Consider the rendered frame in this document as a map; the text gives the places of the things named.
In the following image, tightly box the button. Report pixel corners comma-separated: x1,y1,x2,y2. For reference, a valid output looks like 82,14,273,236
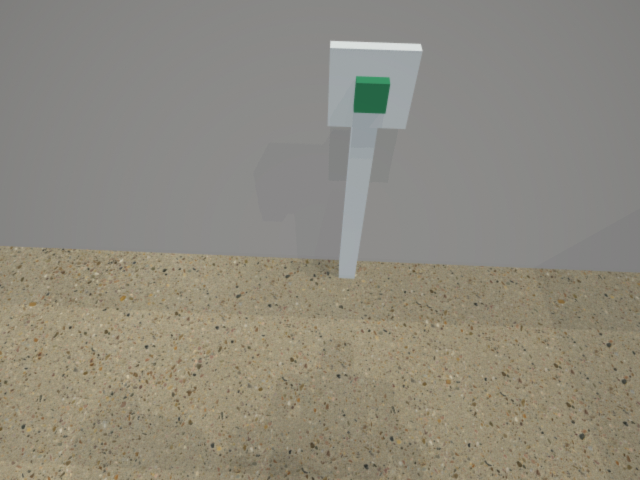
354,76,390,114

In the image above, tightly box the panel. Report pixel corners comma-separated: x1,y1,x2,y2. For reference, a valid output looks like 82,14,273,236
328,41,423,279

